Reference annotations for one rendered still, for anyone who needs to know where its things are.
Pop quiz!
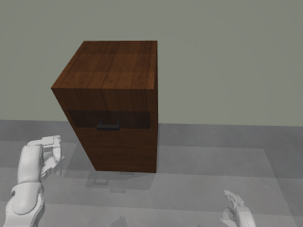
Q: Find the cabinet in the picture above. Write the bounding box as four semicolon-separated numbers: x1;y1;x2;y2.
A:
51;41;158;173

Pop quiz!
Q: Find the handle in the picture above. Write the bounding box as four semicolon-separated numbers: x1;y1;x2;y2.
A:
97;119;121;131

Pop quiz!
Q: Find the robot left forearm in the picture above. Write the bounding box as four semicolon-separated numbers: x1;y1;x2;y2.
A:
3;181;45;227

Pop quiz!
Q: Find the drawer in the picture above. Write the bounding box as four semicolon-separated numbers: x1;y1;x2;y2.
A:
68;110;151;130

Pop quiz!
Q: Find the robot left hand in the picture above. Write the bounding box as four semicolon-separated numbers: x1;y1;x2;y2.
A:
17;135;64;184

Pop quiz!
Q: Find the robot right hand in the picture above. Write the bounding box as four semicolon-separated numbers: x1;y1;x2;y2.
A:
220;190;257;227

